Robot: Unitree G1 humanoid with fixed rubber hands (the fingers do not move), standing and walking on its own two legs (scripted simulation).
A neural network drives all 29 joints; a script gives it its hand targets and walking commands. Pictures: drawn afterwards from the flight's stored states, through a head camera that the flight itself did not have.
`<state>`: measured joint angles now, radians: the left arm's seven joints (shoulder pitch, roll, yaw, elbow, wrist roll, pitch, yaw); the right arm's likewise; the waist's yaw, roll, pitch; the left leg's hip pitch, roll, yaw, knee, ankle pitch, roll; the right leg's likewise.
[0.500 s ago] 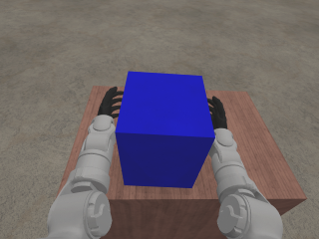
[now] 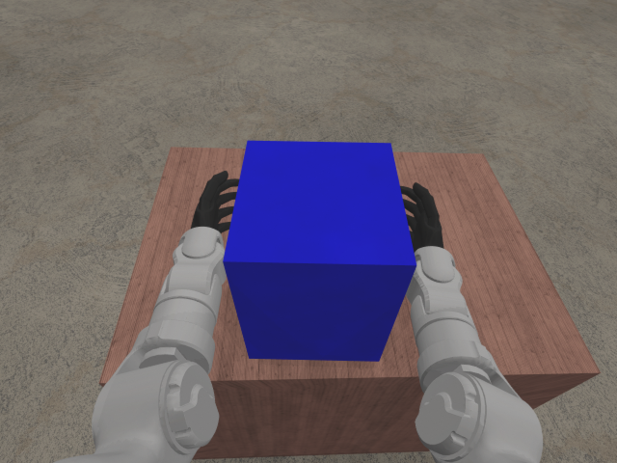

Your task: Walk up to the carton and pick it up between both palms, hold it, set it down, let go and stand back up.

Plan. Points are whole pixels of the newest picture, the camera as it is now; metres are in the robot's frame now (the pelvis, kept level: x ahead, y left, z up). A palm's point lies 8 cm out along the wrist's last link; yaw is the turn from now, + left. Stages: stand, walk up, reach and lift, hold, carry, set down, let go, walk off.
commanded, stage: set down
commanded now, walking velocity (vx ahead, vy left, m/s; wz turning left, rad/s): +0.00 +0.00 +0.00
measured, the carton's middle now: (316, 256) +0.42 +0.01 +0.03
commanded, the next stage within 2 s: none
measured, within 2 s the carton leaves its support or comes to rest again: rests again in 0.40 s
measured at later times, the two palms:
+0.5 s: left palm (215, 236) +0.42 +0.15 +0.05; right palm (422, 248) +0.43 -0.14 +0.06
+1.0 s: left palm (215, 237) +0.42 +0.15 +0.05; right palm (423, 252) +0.42 -0.14 +0.05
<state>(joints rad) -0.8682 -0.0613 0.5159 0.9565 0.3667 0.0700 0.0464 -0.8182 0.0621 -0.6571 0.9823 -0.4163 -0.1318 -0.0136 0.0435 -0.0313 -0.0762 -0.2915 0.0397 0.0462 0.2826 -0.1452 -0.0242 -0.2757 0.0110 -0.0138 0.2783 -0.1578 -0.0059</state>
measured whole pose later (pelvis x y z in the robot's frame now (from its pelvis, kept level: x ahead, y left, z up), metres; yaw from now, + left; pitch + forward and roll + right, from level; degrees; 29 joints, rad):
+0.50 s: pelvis +0.00 +0.00 +0.00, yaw -1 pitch +15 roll +0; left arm -0.89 -0.03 0.52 1.09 0.35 -0.08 0.09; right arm -0.85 0.03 -0.65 1.08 -0.44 -0.24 -0.04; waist 0.05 -0.01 -0.13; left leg -0.42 0.05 0.06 0.32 -0.15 -0.02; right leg -0.40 0.02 -0.01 0.29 -0.15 -0.01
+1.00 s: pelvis -0.01 +0.00 +0.00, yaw -1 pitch +15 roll +0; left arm -0.92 -0.06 0.61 1.08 0.43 -0.08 0.06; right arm -0.85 0.07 -0.78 1.01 -0.54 -0.21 0.01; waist 0.05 -0.03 -0.11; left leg -0.41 0.04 0.06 0.28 -0.12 -0.02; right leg -0.40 0.01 -0.01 0.28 -0.13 -0.01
